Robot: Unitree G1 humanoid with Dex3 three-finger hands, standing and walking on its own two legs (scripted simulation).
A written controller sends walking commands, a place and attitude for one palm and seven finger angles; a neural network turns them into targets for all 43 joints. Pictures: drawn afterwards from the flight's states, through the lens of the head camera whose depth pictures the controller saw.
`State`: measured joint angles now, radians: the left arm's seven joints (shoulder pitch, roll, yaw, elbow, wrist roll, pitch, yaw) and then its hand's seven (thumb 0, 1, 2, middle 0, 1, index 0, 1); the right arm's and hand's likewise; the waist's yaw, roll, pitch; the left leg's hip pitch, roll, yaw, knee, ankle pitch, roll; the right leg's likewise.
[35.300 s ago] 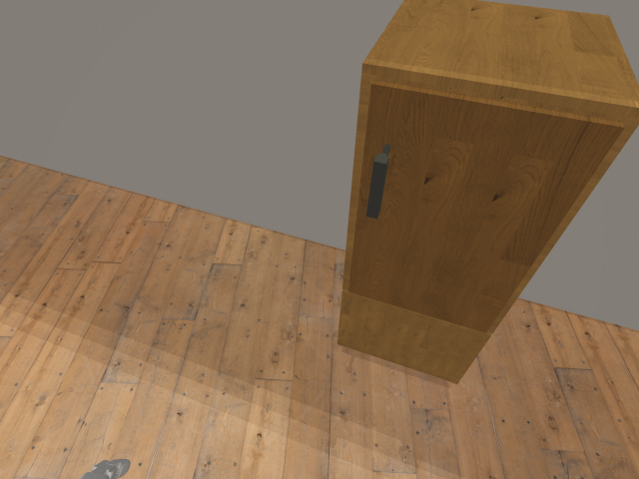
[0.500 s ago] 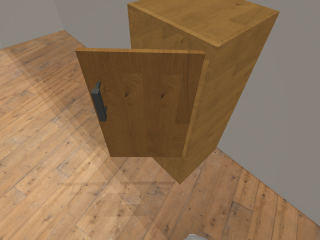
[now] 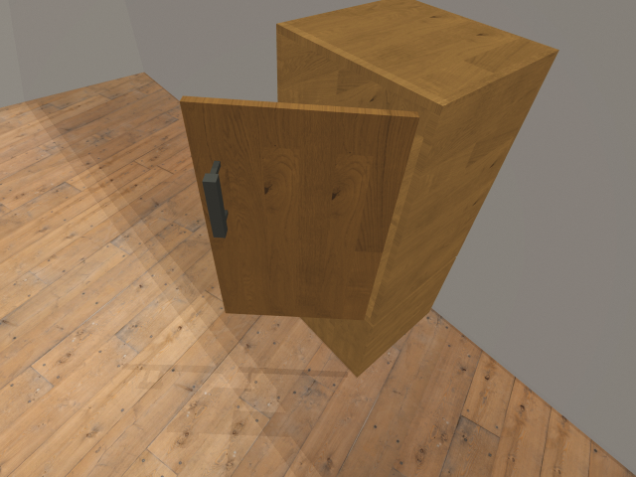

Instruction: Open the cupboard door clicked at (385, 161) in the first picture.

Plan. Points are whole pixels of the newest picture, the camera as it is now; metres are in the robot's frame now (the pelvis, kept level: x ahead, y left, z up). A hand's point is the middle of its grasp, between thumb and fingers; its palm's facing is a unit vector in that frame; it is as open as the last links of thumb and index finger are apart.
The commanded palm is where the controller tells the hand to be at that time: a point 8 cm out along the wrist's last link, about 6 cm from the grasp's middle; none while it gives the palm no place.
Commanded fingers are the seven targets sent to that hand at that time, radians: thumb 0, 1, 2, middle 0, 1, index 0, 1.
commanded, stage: come to a stop and stand still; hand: left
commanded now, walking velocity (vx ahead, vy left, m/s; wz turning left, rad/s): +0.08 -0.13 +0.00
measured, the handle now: (218, 199) +0.55 +0.22 +0.01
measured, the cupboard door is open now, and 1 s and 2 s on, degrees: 47 47 47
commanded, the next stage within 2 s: look again from close up in 0.70 s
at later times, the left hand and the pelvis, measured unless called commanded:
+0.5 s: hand out of the picture -0.03 +0.12 -0.18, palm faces +0.03 -0.99 -0.17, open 7.4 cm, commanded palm none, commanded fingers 0.00 0.90 0.90 -0.20 -0.30 -0.20 -0.30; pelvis -0.02 -0.03 +0.00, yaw +0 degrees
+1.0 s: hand out of the picture -0.04 +0.14 -0.18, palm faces +0.05 -0.99 -0.16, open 7.4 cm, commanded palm none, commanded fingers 0.00 0.90 0.90 -0.20 -0.30 -0.20 -0.30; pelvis -0.03 -0.03 +0.00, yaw +0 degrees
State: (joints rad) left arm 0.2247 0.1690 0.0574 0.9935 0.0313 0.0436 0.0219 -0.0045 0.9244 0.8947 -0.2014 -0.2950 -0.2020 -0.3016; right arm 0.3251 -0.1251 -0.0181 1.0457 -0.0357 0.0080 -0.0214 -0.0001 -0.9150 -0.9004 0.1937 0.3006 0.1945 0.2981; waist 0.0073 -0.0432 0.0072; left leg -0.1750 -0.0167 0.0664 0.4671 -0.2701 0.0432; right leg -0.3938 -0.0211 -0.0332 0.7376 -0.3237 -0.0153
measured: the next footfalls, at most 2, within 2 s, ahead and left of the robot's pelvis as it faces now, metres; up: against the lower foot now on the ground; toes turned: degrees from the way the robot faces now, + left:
right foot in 0.16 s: +0.02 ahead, -0.11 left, +0.00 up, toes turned -2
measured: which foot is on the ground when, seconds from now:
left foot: down 0.00-1.00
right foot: up 0.00-0.14, down 0.16-1.00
